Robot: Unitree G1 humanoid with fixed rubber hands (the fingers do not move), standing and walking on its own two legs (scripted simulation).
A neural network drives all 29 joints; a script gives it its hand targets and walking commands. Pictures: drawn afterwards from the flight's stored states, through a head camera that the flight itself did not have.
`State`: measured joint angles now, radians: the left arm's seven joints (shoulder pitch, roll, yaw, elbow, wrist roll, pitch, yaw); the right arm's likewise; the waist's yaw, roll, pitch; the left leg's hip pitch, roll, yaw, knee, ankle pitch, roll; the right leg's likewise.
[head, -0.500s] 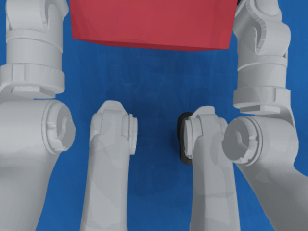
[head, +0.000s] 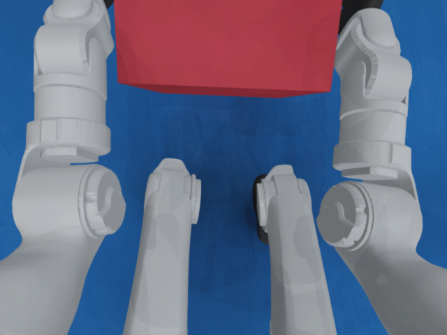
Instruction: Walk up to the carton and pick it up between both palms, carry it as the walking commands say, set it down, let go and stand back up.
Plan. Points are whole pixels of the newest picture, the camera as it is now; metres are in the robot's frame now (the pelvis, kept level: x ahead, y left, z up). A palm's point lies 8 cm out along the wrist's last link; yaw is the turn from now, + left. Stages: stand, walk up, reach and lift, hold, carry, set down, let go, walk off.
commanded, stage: reach and lift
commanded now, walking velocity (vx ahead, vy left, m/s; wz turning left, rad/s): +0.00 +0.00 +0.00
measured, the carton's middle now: (226, 9) +0.57 +0.03 -0.17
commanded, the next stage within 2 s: none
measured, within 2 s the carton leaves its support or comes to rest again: neither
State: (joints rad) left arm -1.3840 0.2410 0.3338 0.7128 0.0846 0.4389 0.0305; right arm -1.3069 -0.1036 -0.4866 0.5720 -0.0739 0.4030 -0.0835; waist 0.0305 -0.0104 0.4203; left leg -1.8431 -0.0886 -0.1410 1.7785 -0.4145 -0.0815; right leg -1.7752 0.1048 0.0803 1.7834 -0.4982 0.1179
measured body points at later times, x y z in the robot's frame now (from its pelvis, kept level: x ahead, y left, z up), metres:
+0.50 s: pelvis +0.06 +0.00 +0.07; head +0.28 +0.03 +0.46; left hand +0.53 +0.20 +0.01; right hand +0.55 -0.14 +0.02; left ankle +0.16 +0.13 -0.46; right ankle +0.14 -0.15 -0.46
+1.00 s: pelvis +0.10 +0.00 +0.14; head +0.29 +0.02 +0.55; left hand +0.52 +0.19 +0.07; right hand +0.53 -0.14 +0.08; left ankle +0.16 +0.13 -0.46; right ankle +0.14 -0.15 -0.46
